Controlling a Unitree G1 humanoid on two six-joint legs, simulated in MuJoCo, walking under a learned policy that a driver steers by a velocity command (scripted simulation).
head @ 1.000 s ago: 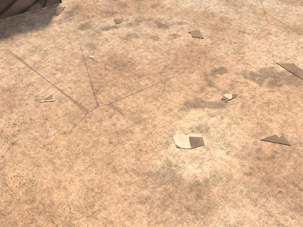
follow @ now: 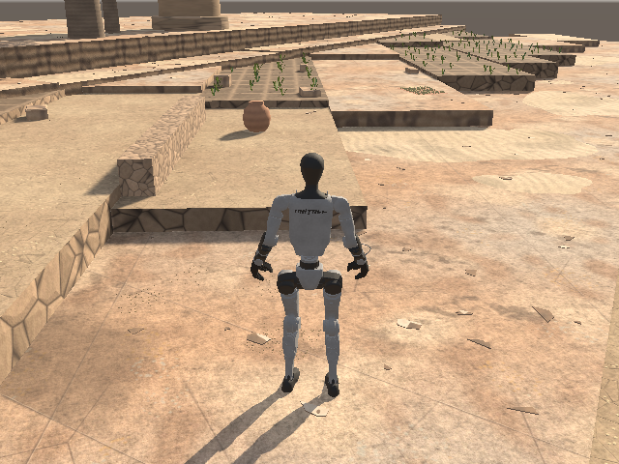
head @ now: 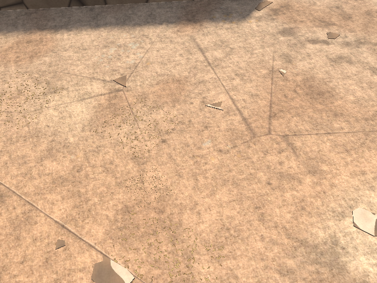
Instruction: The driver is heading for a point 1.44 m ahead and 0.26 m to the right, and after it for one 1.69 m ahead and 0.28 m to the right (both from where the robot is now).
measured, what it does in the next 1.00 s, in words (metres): steps on the spot: left foot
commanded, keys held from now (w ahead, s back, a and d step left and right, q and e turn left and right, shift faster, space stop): no key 0.80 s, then w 0.20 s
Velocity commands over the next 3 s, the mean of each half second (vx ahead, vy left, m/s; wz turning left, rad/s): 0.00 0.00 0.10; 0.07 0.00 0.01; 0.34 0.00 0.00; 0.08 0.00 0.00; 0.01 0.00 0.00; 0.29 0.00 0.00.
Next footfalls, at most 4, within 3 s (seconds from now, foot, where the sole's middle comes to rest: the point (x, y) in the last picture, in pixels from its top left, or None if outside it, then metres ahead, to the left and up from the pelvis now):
0.22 left None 0.02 0.14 -0.77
1.46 left None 0.40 0.13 -0.77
1.82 right None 0.39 -0.10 -0.77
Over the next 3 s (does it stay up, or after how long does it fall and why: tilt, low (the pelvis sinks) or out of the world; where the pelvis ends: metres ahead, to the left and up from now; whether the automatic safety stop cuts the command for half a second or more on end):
stays up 0.48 -0.02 0.02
